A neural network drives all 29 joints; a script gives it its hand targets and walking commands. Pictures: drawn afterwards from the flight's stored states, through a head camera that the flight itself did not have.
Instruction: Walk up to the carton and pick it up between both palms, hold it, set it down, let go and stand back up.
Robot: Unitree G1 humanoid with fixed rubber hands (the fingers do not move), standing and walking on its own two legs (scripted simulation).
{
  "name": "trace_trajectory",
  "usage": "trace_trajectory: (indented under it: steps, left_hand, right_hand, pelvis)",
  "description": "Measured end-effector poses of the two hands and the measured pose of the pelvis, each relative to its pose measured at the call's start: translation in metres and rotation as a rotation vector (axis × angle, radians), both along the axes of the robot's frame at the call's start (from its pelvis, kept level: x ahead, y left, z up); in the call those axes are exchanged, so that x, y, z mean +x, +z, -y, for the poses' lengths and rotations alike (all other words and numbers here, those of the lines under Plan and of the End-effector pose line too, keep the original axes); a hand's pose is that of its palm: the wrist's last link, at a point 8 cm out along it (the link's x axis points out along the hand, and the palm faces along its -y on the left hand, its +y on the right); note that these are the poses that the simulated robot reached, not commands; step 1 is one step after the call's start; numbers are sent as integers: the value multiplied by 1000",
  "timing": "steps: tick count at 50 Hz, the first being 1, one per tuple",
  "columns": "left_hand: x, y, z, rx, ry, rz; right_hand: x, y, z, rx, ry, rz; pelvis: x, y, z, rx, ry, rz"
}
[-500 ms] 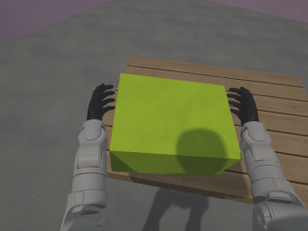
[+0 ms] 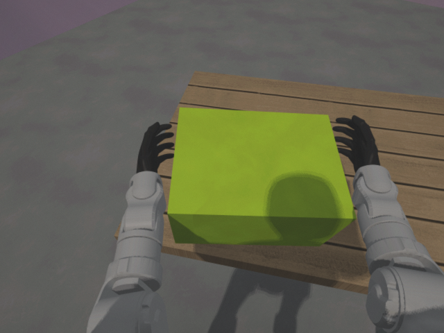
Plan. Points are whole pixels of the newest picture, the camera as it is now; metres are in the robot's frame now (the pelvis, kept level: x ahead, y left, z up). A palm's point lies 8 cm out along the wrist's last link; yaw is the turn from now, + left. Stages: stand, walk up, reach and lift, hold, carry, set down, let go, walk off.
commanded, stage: set down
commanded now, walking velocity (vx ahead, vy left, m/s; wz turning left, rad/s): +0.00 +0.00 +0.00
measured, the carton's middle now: (251, 179) +0.41 +0.01 +0.03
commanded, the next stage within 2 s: none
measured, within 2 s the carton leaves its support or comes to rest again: rests again in 1.06 s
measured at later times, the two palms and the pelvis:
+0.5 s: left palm (161, 173) +0.39 +0.19 +0.05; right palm (358, 165) +0.44 -0.19 +0.06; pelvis +0.01 +0.00 +0.00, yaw -2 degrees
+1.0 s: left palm (156, 189) +0.38 +0.21 +0.01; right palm (342, 167) +0.45 -0.17 +0.04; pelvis +0.00 +0.00 -0.01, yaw +0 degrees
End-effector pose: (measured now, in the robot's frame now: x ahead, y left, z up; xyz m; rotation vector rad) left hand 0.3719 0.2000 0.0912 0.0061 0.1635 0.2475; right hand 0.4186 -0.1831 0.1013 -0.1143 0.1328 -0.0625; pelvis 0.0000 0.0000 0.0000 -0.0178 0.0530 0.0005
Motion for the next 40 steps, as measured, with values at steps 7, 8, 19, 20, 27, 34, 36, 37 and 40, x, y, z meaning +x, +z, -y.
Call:
trace_trajectory:
  steps: [7, 8, 19, 20, 27, 34, 36, 37, 40]
  left_hand:
    - [1, -13, -11, -15, 19, -24]
    - [1, -15, -12, -15, 20, -28]
    - [15, -32, 3, -4, 11, -59]
    - [16, -33, 4, -1, 10, -62]
    - [18, -44, 10, -1, 25, -83]
    - [12, -56, 0, -15, 69, -91]
    - [10, -60, -4, -18, 80, -91]
    - [9, -62, -6, -19, 84, -92]
    - [7, -67, -10, -26, 90, -96]
  right_hand:
    - [8, -7, -12, -9, 19, -25]
    - [9, -8, -13, -10, 19, -29]
    - [16, -27, 1, -10, 4, -58]
    - [17, -29, 3, -9, 3, -60]
    - [24, -42, 9, -7, 17, -78]
    - [36, -50, -5, -18, 63, -84]
    - [38, -50, -10, -19, 74, -84]
    - [39, -51, -12, -20, 79, -86]
    - [40, -52, -17, -22, 86, -92]
  pelvis:
    - [3, 0, -3, -1, 6, -27]
    - [3, 0, -3, -2, 5, -33]
    - [9, -1, -6, -8, -19, -96]
    - [10, -2, -6, -7, -23, -101]
    - [9, -2, -2, -1, -37, -133]
    - [6, -3, 3, 4, -19, -180]
    - [4, -4, 4, 5, -13, -193]
    - [4, -4, 4, 5, -11, -198]
    - [3, -4, 4, 5, -3, -214]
